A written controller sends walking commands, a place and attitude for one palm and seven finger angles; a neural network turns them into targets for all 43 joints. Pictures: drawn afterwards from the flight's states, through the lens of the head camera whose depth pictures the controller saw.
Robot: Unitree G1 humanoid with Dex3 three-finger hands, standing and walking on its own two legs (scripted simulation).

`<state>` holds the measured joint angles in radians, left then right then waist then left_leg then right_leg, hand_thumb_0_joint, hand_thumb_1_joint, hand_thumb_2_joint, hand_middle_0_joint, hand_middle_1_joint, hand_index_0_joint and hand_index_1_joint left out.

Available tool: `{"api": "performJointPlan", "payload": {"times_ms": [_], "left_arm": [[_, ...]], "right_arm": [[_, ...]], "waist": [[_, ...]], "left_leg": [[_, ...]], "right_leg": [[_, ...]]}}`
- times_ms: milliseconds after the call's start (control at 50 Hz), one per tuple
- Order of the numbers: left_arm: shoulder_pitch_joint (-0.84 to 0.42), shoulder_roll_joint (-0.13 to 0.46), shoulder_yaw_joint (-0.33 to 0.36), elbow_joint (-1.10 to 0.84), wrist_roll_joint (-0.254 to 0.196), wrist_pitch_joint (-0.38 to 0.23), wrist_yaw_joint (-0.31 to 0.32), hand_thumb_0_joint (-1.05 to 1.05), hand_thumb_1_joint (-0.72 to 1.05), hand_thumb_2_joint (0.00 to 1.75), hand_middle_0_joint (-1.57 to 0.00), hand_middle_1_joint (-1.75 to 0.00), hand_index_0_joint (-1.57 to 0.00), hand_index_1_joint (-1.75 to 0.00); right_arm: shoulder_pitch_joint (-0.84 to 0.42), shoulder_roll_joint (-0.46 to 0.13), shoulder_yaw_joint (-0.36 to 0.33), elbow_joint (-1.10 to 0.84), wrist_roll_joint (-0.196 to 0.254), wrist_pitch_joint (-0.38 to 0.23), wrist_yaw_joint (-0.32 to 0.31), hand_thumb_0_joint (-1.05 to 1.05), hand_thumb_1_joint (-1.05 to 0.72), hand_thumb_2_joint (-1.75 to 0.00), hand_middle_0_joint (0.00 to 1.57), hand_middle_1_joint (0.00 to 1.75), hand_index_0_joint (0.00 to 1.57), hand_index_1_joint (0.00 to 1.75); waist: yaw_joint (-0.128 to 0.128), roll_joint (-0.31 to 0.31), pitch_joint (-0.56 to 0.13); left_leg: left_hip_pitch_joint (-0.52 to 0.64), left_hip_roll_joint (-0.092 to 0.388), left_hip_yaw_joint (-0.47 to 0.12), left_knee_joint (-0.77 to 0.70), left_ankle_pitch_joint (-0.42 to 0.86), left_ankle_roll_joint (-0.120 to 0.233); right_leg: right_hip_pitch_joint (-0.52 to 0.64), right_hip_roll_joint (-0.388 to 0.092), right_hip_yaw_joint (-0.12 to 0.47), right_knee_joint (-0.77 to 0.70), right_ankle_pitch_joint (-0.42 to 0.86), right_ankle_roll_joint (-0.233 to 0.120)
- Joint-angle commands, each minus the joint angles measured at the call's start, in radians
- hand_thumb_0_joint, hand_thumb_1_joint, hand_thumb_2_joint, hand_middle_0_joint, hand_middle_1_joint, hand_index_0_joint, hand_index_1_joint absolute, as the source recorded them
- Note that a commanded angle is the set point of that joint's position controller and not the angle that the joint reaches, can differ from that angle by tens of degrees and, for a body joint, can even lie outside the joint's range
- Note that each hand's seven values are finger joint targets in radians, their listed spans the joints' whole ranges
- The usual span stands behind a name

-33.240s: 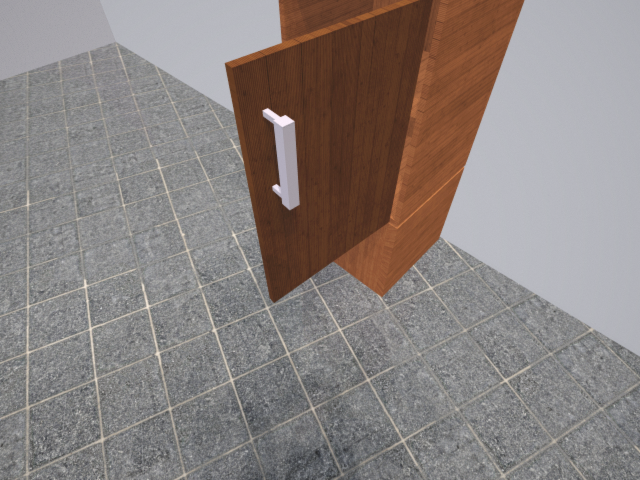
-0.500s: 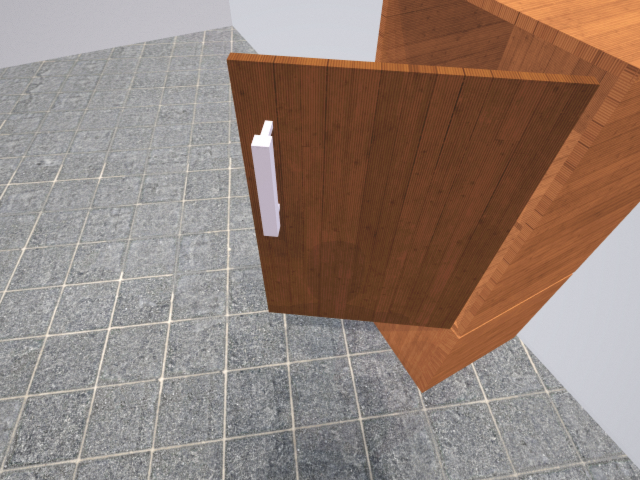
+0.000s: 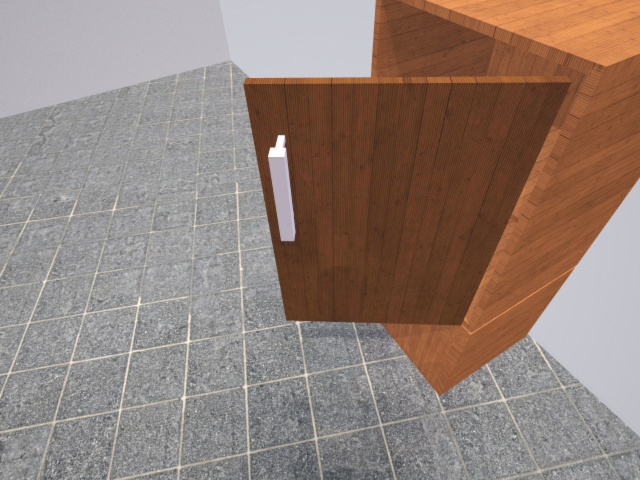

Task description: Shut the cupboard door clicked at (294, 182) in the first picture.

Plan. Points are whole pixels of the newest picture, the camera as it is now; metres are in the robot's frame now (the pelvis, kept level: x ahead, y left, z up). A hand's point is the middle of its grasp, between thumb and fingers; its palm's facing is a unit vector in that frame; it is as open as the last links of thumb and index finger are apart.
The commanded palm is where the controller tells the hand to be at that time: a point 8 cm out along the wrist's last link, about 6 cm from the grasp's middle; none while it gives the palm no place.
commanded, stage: look again from close up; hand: left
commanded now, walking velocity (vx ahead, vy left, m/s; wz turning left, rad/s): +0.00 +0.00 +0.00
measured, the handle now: (284, 190) +0.51 +0.09 +0.09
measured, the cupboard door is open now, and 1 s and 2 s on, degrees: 56 56 56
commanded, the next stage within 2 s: shuffle to correct the standing spot in 0.60 s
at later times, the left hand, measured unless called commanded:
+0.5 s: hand out of the picture +0.03 +0.15 -0.16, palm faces +0.02 -0.98 -0.21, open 7.3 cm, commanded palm none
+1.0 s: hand out of the picture +0.05 +0.12 -0.17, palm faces +0.02 -0.98 -0.18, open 7.4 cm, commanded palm none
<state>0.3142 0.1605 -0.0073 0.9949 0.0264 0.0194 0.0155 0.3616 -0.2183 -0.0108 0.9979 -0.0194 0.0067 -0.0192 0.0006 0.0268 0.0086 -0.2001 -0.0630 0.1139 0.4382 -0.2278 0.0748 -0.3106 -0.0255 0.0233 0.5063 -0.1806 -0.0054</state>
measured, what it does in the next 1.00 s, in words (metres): shifts its weight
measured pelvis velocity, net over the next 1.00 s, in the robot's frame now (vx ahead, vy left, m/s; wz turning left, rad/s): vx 0.06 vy -0.05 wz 0.01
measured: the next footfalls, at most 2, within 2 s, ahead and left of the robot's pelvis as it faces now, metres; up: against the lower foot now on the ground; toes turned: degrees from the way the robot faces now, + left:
left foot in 1.54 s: +0.12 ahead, +0.05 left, +0.00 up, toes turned +1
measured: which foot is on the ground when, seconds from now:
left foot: down 0.00-1.00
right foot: down 0.00-1.00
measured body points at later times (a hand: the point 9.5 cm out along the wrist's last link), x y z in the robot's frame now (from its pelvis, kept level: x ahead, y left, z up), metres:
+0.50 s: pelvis +0.03 -0.02 +0.01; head +0.04 -0.03 +0.45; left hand +0.03 +0.21 -0.15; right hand +0.04 -0.24 -0.16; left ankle +0.01 +0.07 -0.74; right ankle +0.06 -0.12 -0.74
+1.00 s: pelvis +0.06 -0.05 +0.00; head +0.07 -0.06 +0.45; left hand +0.05 +0.17 -0.16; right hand +0.05 -0.27 -0.17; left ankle +0.01 +0.07 -0.74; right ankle +0.06 -0.12 -0.74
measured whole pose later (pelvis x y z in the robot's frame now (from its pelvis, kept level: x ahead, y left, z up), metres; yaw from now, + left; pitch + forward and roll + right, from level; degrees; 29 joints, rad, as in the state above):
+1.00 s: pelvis +0.06 -0.05 +0.00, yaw +0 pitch +0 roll +2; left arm 0.31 0.15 0.02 1.06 0.03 0.03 0.00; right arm 0.31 -0.14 -0.01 1.10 -0.03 -0.01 -0.05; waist 0.00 -0.01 0.02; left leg -0.14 0.00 0.08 0.47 -0.32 0.00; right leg -0.27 0.03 -0.02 0.57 -0.30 -0.06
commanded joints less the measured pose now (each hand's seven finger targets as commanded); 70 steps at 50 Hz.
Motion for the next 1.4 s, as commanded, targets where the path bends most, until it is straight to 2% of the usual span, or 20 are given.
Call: {"api": "performJointPlan", "payload": {"times_ms": [0, 120, 300, 480, 680, 780, 860, 920, 980, 1000, 1040, 1060, 1080, 1100, 1120, 1160, 1220, 1300, 1340, 1380], "left_arm": [[0.026, 0.108, 0.023, -0.028, -0.006, -0.025, 0.012, 0.0, 0.9, 0.9, -0.2, -0.3, -0.2, -0.3], [0.023, 0.094, 0.013, 0.01, -0.011, -0.033, 0.014, 0.0, 0.9, 0.9, -0.2, -0.3, -0.2, -0.3], [0.017, 0.083, 0.006, 0.045, -0.016, -0.046, 0.02, 0.0, 0.9, 0.9, -0.2, -0.3, -0.2, -0.3], [0.025, 0.079, 0.007, 0.066, -0.015, -0.05, 0.022, 0.0, 0.9, 0.9, -0.2, -0.3, -0.2, -0.3], [0.023, 0.088, 0.006, 0.074, -0.017, -0.051, 0.02, 0.0, 0.9, 0.9, -0.2, -0.3, -0.2, -0.3], [0.033, 0.078, 0.019, 0.074, -0.01, -0.033, 0.011, 0.0, 0.9, 0.9, -0.2, -0.3, -0.2, -0.3], [0.035, 0.067, 0.033, 0.043, 0.001, -0.014, -0.003, 0.0, 0.9, 0.9, -0.2, -0.3, -0.2, -0.3], [0.047, 0.06, 0.047, 0.017, 0.006, -0.008, -0.011, 0.0, 0.9, 0.9, -0.2, -0.3, -0.2, -0.3], [0.089, 0.065, 0.058, 0.013, 0.007, -0.008, -0.016, 0.0, 0.9, 0.9, -0.2, -0.3, -0.2, -0.3], [0.109, 0.077, 0.063, 0.015, 0.007, -0.009, -0.015, 0.0, 0.9, 0.9, -0.2, -0.3, -0.2, -0.3], [0.159, 0.128, 0.072, 0.028, 0.007, -0.014, -0.002, 0.0, 0.9, 0.9, -0.2, -0.3, -0.2, -0.3], [0.186, 0.118, 0.072, 0.032, 0.002, -0.02, 0.007, 0.0, 0.9, 0.9, -0.2, -0.3, -0.2, -0.3], [0.166, 0.103, 0.066, 0.032, -0.001, -0.027, 0.017, 0.0, 0.9, 0.9, -0.2, -0.3, -0.2, -0.3], [0.136, 0.09, 0.06, 0.028, -0.003, -0.034, 0.023, 0.0, 0.9, 0.9, -0.2, -0.3, -0.2, -0.3], [0.114, 0.09, 0.056, 0.025, -0.007, -0.043, 0.025, 0.0, 0.9, 0.9, -0.2, -0.3, -0.2, -0.3], [0.095, 0.099, 0.054, 0.016, -0.008, -0.054, 0.032, 0.0, 0.9, 0.9, -0.2, -0.3, -0.2, -0.3], [0.079, 0.129, 0.054, 0.014, -0.005, -0.06, 0.032, 0.0, 0.9, 0.9, -0.2, -0.3, -0.2, -0.3], [0.069, 0.117, 0.049, 0.023, -0.005, -0.056, 0.032, 0.0, 0.9, 0.9, -0.2, -0.3, -0.2, -0.3], [0.056, 0.11, 0.045, 0.023, -0.006, -0.054, 0.032, 0.0, 0.9, 0.9, -0.2, -0.3, -0.2, -0.3], [0.035, 0.098, 0.039, 0.023, -0.013, -0.053, 0.027, 0.0, 0.9, 0.9, -0.2, -0.3, -0.2, -0.3]], "right_arm": [[-0.026, -0.075, -0.01, -0.053, 0.002, -0.036, -0.001, 0.0, -0.9, -0.9, 0.2, 0.3, 0.2, 0.3], [0.008, -0.059, 0.001, 0.002, 0.005, -0.038, -0.005, 0.0, -0.9, -0.9, 0.2, 0.3, 0.2, 0.3], [0.028, -0.034, 0.009, 0.052, 0.01, -0.045, -0.011, 0.0, -0.9, -0.9, 0.2, 0.3, 0.2, 0.3], [0.005, -0.025, 0.01, 0.079, 0.01, -0.048, -0.016, 0.0, -0.9, -0.9, 0.2, 0.3, 0.2, 0.3], [-0.006, -0.026, 0.012, 0.092, 0.009, -0.044, -0.018, 0.0, -0.9, -0.9, 0.2, 0.3, 0.2, 0.3], [-0.005, -0.036, -0.001, 0.097, 0.001, -0.041, -0.024, 0.0, -0.9, -0.9, 0.2, 0.3, 0.2, 0.3], [-0.002, -0.075, -0.023, 0.085, -0.005, -0.032, -0.035, 0.0, -0.9, -0.9, 0.2, 0.3, 0.2, 0.3], [0.0, -0.095, -0.04, 0.07, -0.009, -0.028, -0.045, 0.0, -0.9, -0.9, 0.2, 0.3, 0.2, 0.3], [-0.012, -0.088, -0.047, 0.057, -0.01, -0.027, -0.05, 0.0, -0.9, -0.9, 0.2, 0.3, 0.2, 0.3], [-0.019, -0.075, -0.046, 0.051, -0.008, -0.027, -0.051, 0.0, -0.9, -0.9, 0.2, 0.3, 0.2, 0.3], [-0.014, -0.003, -0.033, 0.039, -0.001, -0.022, -0.05, 0.0, -0.9, -0.9, 0.2, 0.3, 0.2, 0.3], [-0.057, -0.001, -0.029, 0.028, 0.005, -0.017, -0.049, 0.0, -0.9, -0.9, 0.2, 0.3, 0.2, 0.3], [-0.055, 0.002, -0.029, 0.029, 0.007, -0.015, -0.048, 0.0, -0.9, -0.9, 0.2, 0.3, 0.2, 0.3], [-0.047, 0.013, -0.026, 0.037, 0.012, -0.015, -0.044, 0.0, -0.9, -0.9, 0.2, 0.3, 0.2, 0.3], [-0.049, 0.026, -0.024, 0.044, 0.016, -0.015, -0.039, 0.0, -0.9, -0.9, 0.2, 0.3, 0.2, 0.3], [-0.057, 0.037, -0.021, 0.045, 0.019, -0.013, -0.03, 0.0, -0.9, -0.9, 0.2, 0.3, 0.2, 0.3], [-0.08, 0.017, -0.025, 0.032, 0.024, -0.01, -0.024, 0.0, -0.9, -0.9, 0.2, 0.3, 0.2, 0.3], [-0.086, 0.018, -0.023, 0.023, 0.023, -0.007, -0.02, 0.0, -0.9, -0.9, 0.2, 0.3, 0.2, 0.3], [-0.062, 0.029, -0.022, 0.032, 0.021, -0.008, -0.019, 0.0, -0.9, -0.9, 0.2, 0.3, 0.2, 0.3], [-0.046, 0.017, -0.018, 0.043, 0.016, -0.017, -0.021, 0.0, -0.9, -0.9, 0.2, 0.3, 0.2, 0.3]], "waist": [[0.012, -0.007, 0.059], [0.002, -0.016, 0.075], [-0.011, -0.052, 0.031], [-0.008, -0.054, 0.038], [-0.006, -0.041, 0.039], [-0.007, -0.035, 0.063], [-0.007, 0.019, 0.101], [-0.006, 0.053, 0.092], [0.009, 0.007, 0.059], [0.015, -0.051, 0.047], [0.025, -0.281, 0.019], [0.051, -0.247, 0.021], [0.03, -0.193, 0.025], [0.016, -0.129, 0.013], [0.009, -0.08, -0.012], [0.007, -0.028, -0.038], [0.014, -0.052, -0.041], [0.015, -0.118, -0.011], [-0.001, -0.13, 0.001], [-0.01, -0.095, 0.011]], "left_leg": [[-0.14, 0.178, -0.232, -0.227, -0.239, -0.012], [-0.103, 0.17, -0.206, -0.207, -0.168, -0.021], [-0.012, 0.165, -0.163, -0.142, 0.032, -0.03], [0.018, 0.167, -0.148, -0.128, 0.101, -0.034], [0.024, 0.164, -0.143, -0.124, 0.091, -0.041], [0.014, 0.197, -0.164, -0.123, 0.01, -0.025], [0.0, 0.274, -0.237, -0.162, -0.04, 0.017], [0.034, 0.324, -0.265, -0.13, 0.056, 0.053], [-0.013, 0.293, -0.21, -0.039, 0.099, 0.035], [-0.068, 0.247, -0.154, 0.02, 0.048, 0.008], [-0.223, 0.086, 0.01, 0.269, -0.207, -0.056], [-0.259, 0.076, -0.047, 0.414, -0.349, -0.063], [-0.268, 0.089, -0.1, 0.479, -0.332, -0.067], [-0.253, 0.1, -0.114, 0.495, -0.304, -0.071], [-0.238, 0.1, -0.118, 0.494, -0.279, -0.076], [-0.215, 0.094, -0.114, 0.431, -0.24, -0.084], [-0.181, 0.082, -0.112, 0.314, -0.183, -0.088], [-0.117, 0.077, -0.118, 0.176, -0.13, -0.086], [-0.035, 0.081, -0.116, 0.061, -0.052, -0.084], [0.051, 0.104, -0.138, -0.036, 0.045, -0.068]], "right_leg": [[0.069, -0.04, 0.073, -0.077, -0.102, -0.046], [0.067, -0.057, 0.088, -0.114, -0.081, -0.048], [0.09, -0.071, 0.099, -0.13, 0.038, -0.048], [0.109, -0.076, 0.095, -0.131, 0.126, -0.049], [0.129, -0.079, 0.096, -0.149, 0.13, -0.052], [0.09, -0.044, 0.057, -0.103, 0.025, -0.049], [0.007, -0.007, 0.007, -0.009, -0.046, -0.044], [-0.048, 0.005, -0.01, 0.054, -0.07, -0.041], [0.024, -0.013, 0.033, 0.007, 0.025, -0.052], [0.085, -0.044, 0.083, -0.03, 0.104, -0.063], [0.239, -0.189, 0.28, -0.161, 0.317, -0.114], [0.239, -0.241, 0.333, -0.196, 0.505, -0.152], [0.235, -0.242, 0.306, -0.179, 0.64, -0.159], [0.229, -0.239, 0.272, -0.162, 0.685, -0.175], [0.24, -0.229, 0.25, -0.156, 0.679, -0.187], [0.258, -0.211, 0.222, -0.153, 0.667, -0.173], [0.257, -0.2, 0.229, -0.178, 0.558, -0.152], [0.215, -0.194, 0.235, -0.201, 0.442, -0.128], [0.158, -0.176, 0.212, -0.202, 0.332, -0.104], [0.1, -0.129, 0.178, -0.202, 0.215, -0.052]]}}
